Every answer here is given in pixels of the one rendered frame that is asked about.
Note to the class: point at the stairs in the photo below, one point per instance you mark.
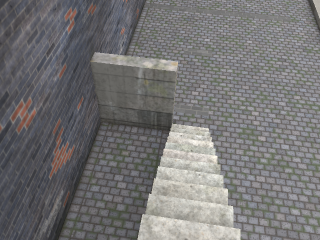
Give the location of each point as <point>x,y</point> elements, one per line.
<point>188,200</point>

